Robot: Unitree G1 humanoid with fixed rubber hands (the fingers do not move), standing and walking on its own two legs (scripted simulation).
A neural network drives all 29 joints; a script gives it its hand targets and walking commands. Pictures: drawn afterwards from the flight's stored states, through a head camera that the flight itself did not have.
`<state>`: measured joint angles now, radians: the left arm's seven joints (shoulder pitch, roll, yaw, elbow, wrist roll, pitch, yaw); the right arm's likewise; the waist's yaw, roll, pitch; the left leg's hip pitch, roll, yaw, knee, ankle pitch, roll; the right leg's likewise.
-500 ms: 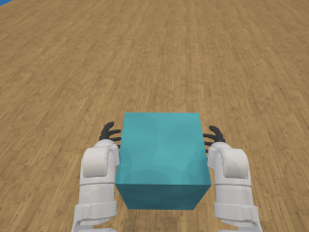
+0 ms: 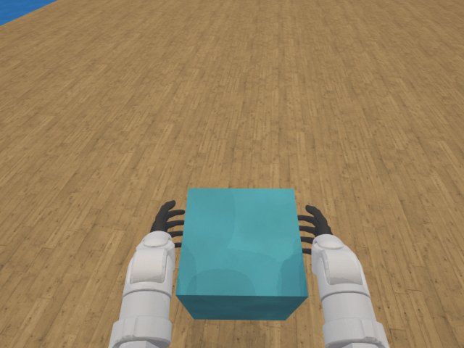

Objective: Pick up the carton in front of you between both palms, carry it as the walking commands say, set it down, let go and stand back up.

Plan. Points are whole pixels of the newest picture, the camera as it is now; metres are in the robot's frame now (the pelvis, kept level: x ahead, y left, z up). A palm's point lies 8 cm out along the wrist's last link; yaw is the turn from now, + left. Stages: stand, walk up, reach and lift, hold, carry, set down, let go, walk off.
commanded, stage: carry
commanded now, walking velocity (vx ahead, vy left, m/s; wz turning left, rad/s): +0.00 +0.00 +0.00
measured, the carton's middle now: (240, 258) +0.31 +0.00 -0.07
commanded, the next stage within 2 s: hold in 0.90 s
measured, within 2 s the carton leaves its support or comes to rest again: neither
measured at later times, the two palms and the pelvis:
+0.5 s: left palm (155, 252) +0.26 +0.15 +0.05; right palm (326, 256) +0.26 -0.14 +0.04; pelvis -0.03 +0.00 +0.00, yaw +0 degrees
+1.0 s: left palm (147, 259) +0.25 +0.16 +0.05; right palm (323, 262) +0.25 -0.13 +0.04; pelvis -0.04 +0.01 +0.01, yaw +1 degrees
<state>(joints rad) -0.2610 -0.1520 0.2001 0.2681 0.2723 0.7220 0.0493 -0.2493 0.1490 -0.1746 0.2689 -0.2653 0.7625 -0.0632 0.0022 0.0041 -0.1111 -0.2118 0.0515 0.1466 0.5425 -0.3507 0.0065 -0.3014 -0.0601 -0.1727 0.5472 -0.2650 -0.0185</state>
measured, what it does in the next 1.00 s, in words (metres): stands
